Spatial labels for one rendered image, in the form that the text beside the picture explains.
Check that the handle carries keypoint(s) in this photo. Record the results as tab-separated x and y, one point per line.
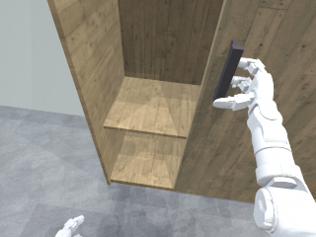
234	55

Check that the right robot hand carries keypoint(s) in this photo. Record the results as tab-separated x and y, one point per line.
262	86

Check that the left robot hand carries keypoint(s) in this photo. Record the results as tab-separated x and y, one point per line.
70	226

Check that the right robot upper arm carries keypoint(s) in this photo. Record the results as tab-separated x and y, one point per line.
285	212

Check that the robot right forearm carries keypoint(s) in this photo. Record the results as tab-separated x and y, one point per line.
275	164

